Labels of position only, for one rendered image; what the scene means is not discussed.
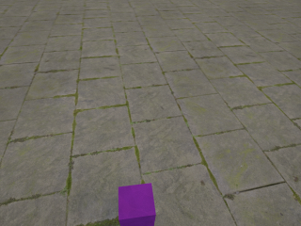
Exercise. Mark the carton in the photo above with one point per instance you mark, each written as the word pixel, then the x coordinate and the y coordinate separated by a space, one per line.
pixel 136 205

